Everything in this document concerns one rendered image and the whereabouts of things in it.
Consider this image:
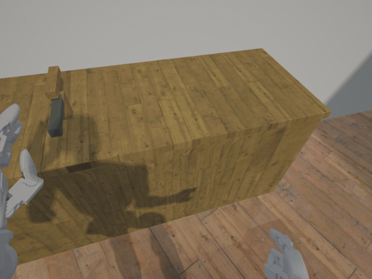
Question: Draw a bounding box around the counter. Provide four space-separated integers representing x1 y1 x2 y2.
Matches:
0 48 332 265

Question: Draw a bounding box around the tap lever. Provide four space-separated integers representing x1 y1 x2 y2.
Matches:
47 95 64 138

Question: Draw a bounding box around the left robot hand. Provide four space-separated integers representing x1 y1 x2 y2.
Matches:
0 103 44 230

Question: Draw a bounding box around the robot left forearm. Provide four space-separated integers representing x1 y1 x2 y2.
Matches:
0 230 18 279

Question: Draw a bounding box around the right robot hand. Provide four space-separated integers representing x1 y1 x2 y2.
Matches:
264 228 309 279

